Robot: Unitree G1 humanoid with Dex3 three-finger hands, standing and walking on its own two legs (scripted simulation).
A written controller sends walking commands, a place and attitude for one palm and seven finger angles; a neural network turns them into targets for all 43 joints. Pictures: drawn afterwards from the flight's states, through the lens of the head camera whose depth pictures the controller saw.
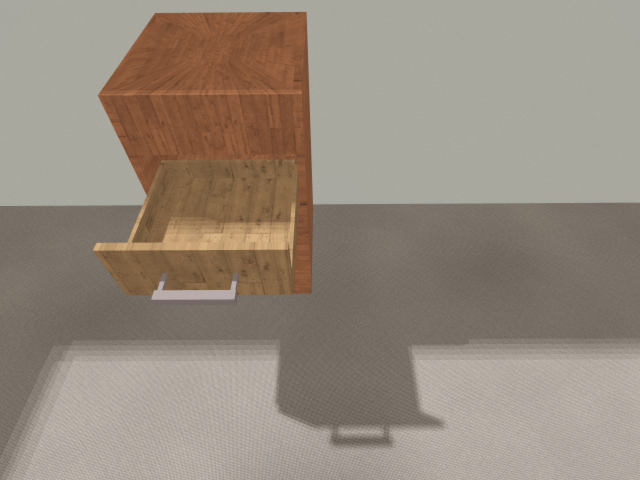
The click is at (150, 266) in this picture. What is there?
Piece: drawer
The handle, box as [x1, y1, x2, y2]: [151, 273, 238, 304]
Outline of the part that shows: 151,299 154,304 235,304 237,297 235,290 238,274 233,273 230,290 164,290 163,289 168,275 166,273 162,273 158,288 154,290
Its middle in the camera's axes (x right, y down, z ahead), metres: -0.26 +0.11 +0.81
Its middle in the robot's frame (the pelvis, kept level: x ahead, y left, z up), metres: +0.49 +0.29 -0.22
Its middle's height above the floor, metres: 0.56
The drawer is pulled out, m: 0.30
